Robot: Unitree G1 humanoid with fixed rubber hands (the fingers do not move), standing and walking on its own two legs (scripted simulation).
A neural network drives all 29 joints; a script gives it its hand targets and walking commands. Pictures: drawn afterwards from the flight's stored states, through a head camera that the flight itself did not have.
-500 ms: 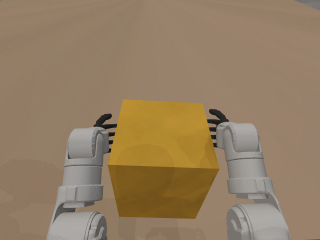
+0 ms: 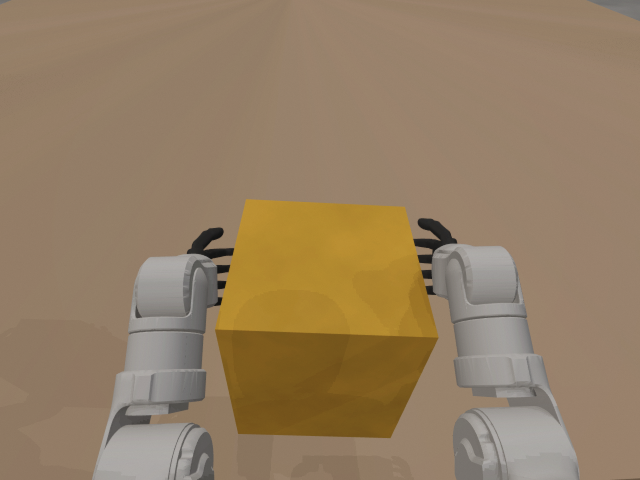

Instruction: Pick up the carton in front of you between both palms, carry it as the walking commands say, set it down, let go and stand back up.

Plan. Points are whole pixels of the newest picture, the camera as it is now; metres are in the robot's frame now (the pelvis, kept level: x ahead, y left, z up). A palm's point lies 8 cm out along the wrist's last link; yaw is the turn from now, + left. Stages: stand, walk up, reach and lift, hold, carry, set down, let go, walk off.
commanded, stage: carry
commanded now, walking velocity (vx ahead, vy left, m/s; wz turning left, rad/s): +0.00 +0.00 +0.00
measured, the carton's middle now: (320, 322) +0.34 +0.00 +0.04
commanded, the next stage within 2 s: none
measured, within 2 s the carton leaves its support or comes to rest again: neither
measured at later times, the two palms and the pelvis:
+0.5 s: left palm (200, 274) +0.34 +0.14 +0.14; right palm (447, 262) +0.35 -0.16 +0.14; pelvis +0.00 +0.00 +0.00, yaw +0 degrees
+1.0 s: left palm (233, 163) +0.53 +0.12 +0.17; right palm (433, 165) +0.52 -0.18 +0.16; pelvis +0.15 -0.03 -0.01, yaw +1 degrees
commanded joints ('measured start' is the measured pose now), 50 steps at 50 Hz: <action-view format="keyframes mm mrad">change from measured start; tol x16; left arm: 1 -755 -1104 -541 -125 -438 -48 -249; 30 -886 -997 -573 -287 -485 10 -199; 50 -860 -1024 -410 -37 -398 83 -194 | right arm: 1 -703 1167 550 -110 461 -13 250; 50 -966 1106 474 -158 507 111 219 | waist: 1 2 -14 -365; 27 42 -148 -271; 34 -63 224 -283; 50 107 21 -452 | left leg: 1 139 108 -97 -47 99 30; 20 139 107 -96 -45 97 26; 24 14 42 -35 23 -257 19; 27 -106 -2 29 144 -217 21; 31 190 -12 52 -60 -123 55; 33 354 210 -334 -208 -308 150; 36 547 363 -535 -173 -25 289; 46 343 228 -177 -141 132 185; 49 310 112 16 291 678 77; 50 112 109 8 454 480 53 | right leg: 1 122 -152 135 -89 151 -12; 20 122 -153 136 -92 157 -15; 25 158 -237 319 -286 -499 -84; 27 175 -294 365 -304 -458 -133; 33 -181 -37 11 176 -259 -10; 38 -608 -59 72 542 -307 11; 47 -296 -24 -23 198 -36 14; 50 401 -33 -10 -189 125 9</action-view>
